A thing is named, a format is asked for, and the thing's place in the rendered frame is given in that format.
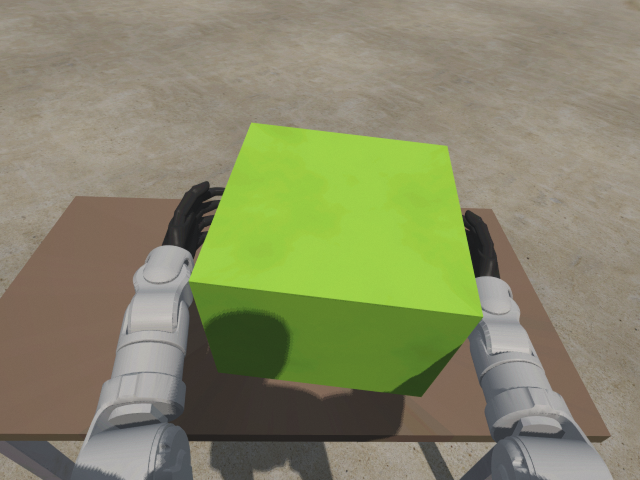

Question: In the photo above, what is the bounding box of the left robot hand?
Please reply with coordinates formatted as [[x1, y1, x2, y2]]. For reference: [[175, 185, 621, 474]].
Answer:
[[162, 181, 225, 259]]

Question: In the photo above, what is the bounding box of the carton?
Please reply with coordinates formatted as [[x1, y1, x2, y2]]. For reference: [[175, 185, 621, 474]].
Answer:
[[189, 123, 483, 397]]

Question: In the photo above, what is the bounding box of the robot right forearm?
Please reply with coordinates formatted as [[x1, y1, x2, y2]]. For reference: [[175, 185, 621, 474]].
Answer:
[[467, 276, 613, 480]]

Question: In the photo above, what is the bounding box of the robot right upper arm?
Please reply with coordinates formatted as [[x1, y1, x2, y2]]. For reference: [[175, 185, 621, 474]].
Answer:
[[491, 435, 611, 480]]

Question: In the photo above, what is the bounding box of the robot left forearm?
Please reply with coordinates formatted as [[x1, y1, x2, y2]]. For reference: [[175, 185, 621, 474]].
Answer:
[[70, 245, 194, 480]]

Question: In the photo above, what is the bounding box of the robot left upper arm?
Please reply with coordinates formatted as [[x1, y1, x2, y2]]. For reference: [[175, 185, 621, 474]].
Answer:
[[73, 422, 193, 480]]

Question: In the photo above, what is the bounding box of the right robot hand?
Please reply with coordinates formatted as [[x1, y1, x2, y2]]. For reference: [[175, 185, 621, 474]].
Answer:
[[462, 210, 500, 279]]

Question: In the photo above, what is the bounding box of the table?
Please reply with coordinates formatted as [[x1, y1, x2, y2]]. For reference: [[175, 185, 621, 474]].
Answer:
[[0, 196, 611, 480]]

